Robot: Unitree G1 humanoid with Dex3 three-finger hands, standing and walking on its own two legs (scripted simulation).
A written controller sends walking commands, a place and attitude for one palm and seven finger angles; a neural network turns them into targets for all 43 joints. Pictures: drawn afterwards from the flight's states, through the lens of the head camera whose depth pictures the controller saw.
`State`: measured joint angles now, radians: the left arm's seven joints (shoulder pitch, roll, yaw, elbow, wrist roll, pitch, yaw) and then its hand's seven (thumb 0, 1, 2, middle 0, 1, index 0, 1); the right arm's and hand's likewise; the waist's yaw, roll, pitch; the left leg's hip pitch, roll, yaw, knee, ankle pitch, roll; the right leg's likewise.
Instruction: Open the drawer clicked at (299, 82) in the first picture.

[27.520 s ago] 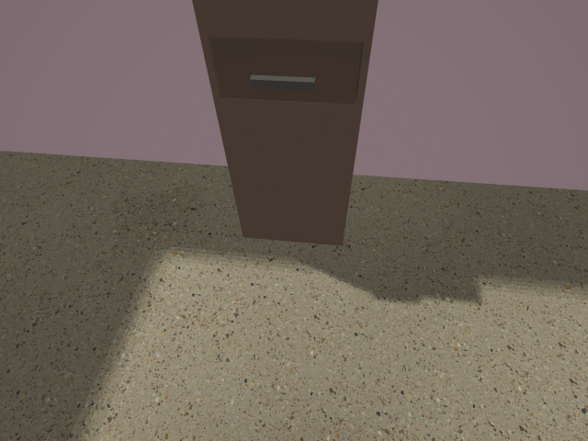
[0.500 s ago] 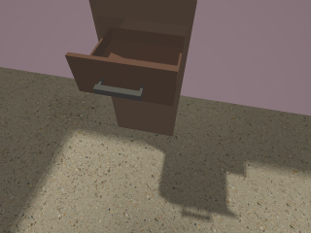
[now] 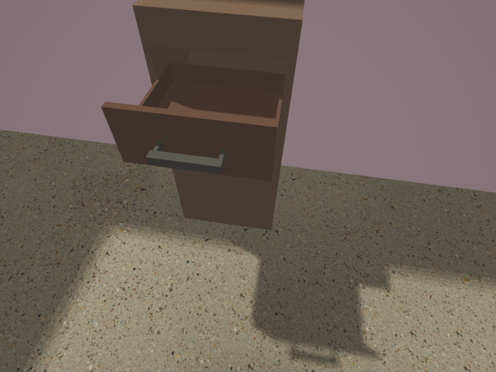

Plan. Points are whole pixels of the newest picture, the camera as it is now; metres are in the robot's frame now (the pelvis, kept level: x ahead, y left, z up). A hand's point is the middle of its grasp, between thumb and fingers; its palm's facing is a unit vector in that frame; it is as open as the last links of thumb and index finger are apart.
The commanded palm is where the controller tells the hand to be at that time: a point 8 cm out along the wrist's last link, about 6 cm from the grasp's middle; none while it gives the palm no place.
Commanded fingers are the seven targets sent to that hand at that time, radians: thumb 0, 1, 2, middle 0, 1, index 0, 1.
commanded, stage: let the arm hang, fingers relaxed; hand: left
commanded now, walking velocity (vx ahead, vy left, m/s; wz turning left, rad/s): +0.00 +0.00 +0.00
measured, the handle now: (188, 155) +0.55 +0.17 +0.00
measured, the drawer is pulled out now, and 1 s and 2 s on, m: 0.30 0.30 0.30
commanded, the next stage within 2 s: look to check the result in 0.06 s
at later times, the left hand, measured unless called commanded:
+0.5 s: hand out of the picture +0.00 +0.16 -0.18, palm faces +0.03 -0.98 -0.17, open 7.3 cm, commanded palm none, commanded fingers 0.00 0.90 0.90 -0.20 -0.30 -0.20 -0.30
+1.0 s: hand out of the picture +0.02 +0.16 -0.18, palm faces +0.03 -0.98 -0.19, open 7.3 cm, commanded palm none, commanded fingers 0.00 0.90 0.90 -0.20 -0.30 -0.20 -0.30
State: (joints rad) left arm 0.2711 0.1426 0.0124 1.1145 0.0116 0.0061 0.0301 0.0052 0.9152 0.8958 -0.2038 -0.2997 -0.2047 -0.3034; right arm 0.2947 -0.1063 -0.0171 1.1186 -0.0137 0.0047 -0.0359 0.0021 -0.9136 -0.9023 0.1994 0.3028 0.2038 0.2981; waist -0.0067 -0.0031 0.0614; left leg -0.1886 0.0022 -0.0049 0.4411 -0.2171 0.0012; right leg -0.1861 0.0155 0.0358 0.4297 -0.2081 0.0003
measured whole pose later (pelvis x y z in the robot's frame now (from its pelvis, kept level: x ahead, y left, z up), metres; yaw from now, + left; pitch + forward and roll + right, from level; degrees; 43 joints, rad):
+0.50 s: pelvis +0.01 +0.00 +0.00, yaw +0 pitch -2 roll +0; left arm 0.27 0.13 0.01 1.13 0.01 0.00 0.03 0.00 0.91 0.90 -0.20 -0.30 -0.20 -0.30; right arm 0.28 -0.11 -0.02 1.13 -0.01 0.00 -0.04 0.00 -0.91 -0.90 0.20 0.30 0.20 0.30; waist 0.00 0.00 0.08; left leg -0.18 0.00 -0.01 0.43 -0.22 0.00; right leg -0.18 0.02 0.04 0.42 -0.22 0.00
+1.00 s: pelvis +0.02 -0.01 +0.00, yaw +0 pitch -2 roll +0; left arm 0.24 0.15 0.02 1.12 0.01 0.00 0.03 0.00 0.91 0.90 -0.20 -0.30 -0.20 -0.30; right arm 0.25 -0.13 -0.02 1.13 -0.01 0.00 -0.04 0.00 -0.91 -0.90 0.20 0.30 0.20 0.30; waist -0.01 0.00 0.09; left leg -0.16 0.01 -0.01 0.41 -0.23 -0.01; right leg -0.16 0.02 0.03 0.40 -0.22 -0.01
